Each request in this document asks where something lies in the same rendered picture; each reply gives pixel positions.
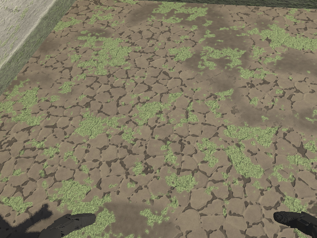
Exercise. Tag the robot right hand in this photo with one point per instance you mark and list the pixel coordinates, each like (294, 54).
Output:
(303, 221)

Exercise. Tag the robot left hand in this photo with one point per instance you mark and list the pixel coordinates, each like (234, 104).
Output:
(66, 224)

